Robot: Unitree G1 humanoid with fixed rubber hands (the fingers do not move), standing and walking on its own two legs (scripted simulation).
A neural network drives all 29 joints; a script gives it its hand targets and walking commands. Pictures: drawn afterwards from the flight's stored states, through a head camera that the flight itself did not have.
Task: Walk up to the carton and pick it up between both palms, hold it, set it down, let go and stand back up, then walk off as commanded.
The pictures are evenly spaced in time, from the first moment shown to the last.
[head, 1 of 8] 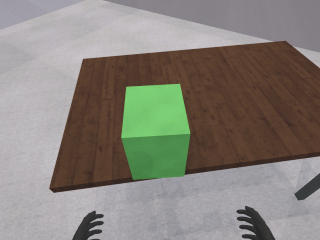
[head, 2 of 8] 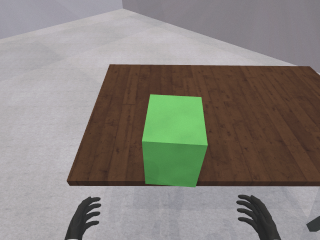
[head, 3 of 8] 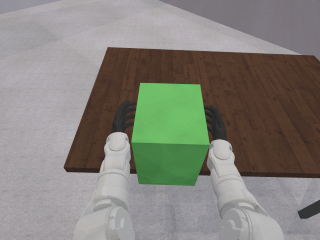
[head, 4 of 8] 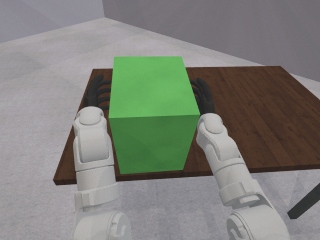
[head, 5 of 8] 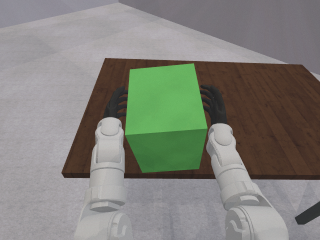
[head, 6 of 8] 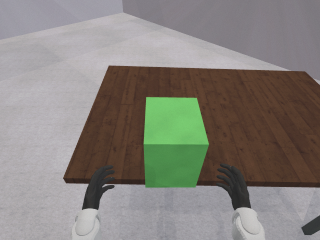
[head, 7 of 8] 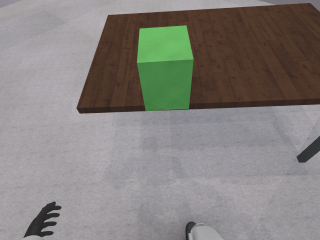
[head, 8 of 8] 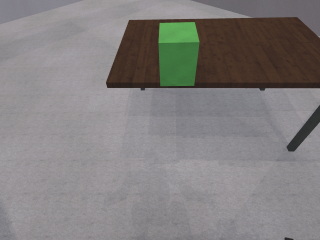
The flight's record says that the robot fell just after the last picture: no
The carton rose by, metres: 0.19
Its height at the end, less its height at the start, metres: +0.00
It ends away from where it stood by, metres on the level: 0.01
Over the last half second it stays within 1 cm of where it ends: yes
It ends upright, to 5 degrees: yes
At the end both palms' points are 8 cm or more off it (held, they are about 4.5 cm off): yes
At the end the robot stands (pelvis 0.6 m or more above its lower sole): yes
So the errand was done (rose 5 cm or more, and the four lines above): yes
